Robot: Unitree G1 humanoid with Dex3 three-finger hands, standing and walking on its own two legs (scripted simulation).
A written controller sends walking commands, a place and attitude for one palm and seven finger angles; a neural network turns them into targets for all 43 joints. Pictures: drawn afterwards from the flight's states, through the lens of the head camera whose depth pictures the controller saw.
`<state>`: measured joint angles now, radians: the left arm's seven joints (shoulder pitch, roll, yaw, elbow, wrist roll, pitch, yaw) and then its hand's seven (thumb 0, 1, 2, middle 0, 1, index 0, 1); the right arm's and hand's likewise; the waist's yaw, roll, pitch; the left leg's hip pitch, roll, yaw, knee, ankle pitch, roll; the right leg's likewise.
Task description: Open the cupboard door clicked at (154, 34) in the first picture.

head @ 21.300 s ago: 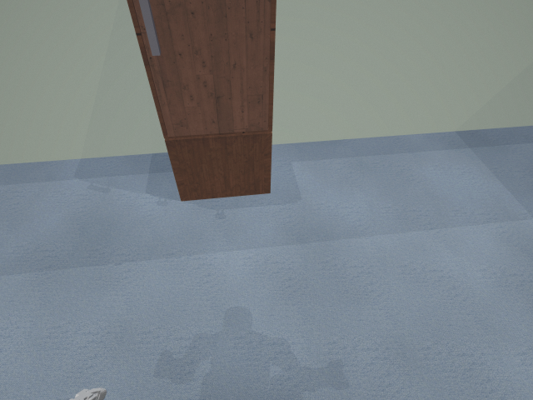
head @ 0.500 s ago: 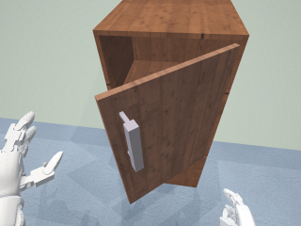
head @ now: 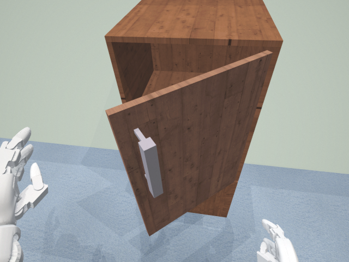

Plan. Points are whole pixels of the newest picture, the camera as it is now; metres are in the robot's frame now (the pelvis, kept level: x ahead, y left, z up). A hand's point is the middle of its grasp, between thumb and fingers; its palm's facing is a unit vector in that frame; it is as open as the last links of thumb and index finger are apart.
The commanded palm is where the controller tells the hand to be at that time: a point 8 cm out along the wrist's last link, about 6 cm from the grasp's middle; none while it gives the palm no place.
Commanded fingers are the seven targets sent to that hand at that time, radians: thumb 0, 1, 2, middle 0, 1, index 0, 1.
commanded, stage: step back with the hand held close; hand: left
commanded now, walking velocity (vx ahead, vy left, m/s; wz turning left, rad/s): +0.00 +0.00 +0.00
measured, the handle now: (147, 164) +0.29 +0.10 +0.10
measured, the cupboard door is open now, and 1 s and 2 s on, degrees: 41 41 41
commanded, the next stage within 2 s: stop stepping back and stand still in 1.28 s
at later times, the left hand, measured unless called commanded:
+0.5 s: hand (26, 205) +0.16 +0.28 +0.14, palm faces +0.36 -0.79 -0.50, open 7.4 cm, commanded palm +0.10 +0.32 +0.17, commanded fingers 0.00 0.90 0.90 -0.20 -0.30 -0.20 -0.30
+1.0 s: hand out of the picture +0.08 +0.31 +0.16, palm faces +0.48 -0.75 -0.45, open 7.4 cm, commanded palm +0.01 +0.34 +0.17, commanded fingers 0.00 0.90 0.90 -0.20 -0.30 -0.20 -0.30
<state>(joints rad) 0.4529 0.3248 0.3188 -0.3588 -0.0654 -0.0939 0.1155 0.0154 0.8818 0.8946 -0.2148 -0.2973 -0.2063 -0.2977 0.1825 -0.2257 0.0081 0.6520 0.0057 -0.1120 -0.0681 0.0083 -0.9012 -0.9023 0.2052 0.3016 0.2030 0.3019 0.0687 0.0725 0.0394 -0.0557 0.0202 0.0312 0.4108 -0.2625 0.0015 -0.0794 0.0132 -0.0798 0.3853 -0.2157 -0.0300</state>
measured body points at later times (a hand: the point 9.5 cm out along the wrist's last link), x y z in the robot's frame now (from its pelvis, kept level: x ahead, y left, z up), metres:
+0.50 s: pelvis -0.04 +0.02 -0.01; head -0.02 +0.02 +0.44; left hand +0.13 +0.32 +0.17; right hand +0.13 -0.23 -0.09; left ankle -0.02 +0.12 -0.74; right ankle +0.00 -0.10 -0.74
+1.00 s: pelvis -0.12 +0.04 -0.02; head -0.11 +0.06 +0.43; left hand +0.05 +0.35 +0.19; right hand +0.03 -0.19 -0.10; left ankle -0.02 +0.12 -0.74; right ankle -0.14 -0.10 -0.71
